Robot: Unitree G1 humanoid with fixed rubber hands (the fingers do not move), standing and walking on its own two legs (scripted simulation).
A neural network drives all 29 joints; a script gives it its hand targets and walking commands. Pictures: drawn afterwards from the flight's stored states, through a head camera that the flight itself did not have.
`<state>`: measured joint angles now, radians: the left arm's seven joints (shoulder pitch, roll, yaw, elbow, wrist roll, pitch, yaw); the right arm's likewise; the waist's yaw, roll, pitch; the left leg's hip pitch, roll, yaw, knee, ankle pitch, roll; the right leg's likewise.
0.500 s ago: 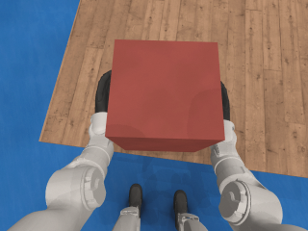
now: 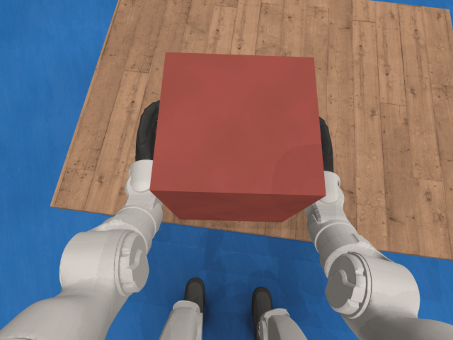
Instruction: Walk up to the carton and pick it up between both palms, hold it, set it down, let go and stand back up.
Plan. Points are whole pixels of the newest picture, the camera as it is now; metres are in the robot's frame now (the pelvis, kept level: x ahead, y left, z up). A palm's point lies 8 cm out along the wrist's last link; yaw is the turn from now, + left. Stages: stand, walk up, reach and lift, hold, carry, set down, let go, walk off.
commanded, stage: reach and lift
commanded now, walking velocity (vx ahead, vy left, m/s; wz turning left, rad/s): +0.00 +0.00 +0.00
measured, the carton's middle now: (234, 153) +0.43 +0.02 -0.04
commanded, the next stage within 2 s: none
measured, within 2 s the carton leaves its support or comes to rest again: leaves its support in 0.72 s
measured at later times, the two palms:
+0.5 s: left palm (148, 149) +0.43 +0.17 -0.05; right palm (318, 161) +0.42 -0.13 -0.05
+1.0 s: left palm (137, 143) +0.42 +0.17 +0.01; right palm (340, 144) +0.41 -0.13 +0.04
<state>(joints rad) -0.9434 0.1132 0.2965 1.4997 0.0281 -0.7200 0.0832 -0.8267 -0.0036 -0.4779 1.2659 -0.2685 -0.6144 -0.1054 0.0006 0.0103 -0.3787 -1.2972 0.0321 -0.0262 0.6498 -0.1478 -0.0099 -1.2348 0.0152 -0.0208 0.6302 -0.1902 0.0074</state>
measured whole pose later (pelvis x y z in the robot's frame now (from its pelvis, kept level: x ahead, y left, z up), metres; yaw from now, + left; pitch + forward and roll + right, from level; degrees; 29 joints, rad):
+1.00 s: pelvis +0.01 -0.01 -0.02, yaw +3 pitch +28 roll -4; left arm -0.83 0.12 -0.01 1.37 -0.21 -0.48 0.14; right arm -0.69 -0.04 -0.09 1.09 0.00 -0.33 -0.20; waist -0.08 -0.03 -0.39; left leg -1.12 0.01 -0.14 1.02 -0.38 -0.04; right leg -1.01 0.04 -0.07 0.95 -0.42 -0.01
